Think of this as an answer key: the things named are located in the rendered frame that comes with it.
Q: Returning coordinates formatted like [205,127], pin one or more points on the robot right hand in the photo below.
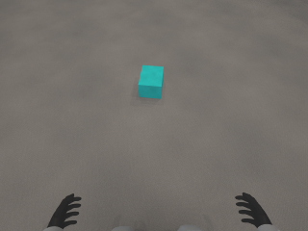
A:
[259,215]

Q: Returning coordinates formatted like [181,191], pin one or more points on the robot left hand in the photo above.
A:
[60,215]

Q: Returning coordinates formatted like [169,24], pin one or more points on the carton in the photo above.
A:
[151,81]

